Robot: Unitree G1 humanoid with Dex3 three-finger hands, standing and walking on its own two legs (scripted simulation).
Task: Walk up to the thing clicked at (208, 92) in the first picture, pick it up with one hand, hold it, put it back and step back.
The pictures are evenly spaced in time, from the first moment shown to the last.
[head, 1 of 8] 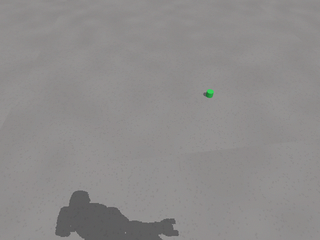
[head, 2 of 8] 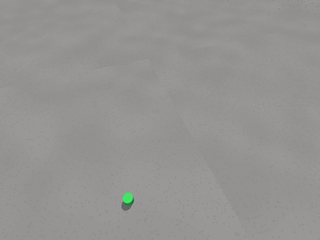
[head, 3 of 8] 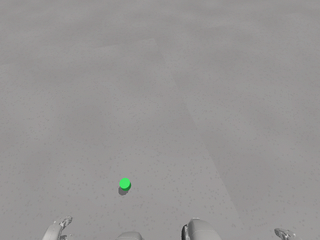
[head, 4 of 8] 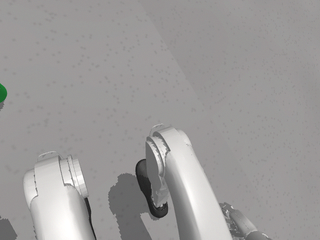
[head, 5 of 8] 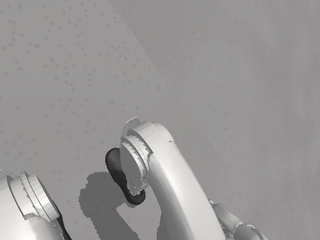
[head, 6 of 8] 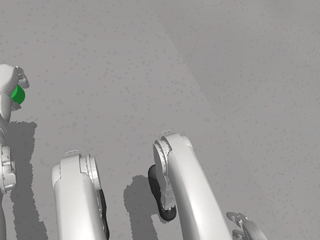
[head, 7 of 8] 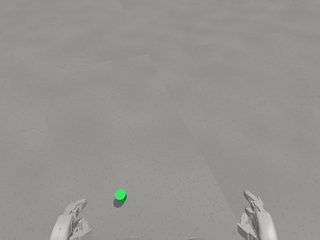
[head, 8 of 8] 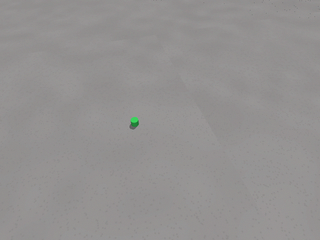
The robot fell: no
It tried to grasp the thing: yes
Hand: left
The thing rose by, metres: 0.68
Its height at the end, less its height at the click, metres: +0.00
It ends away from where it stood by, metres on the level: 0.01
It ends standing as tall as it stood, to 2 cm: yes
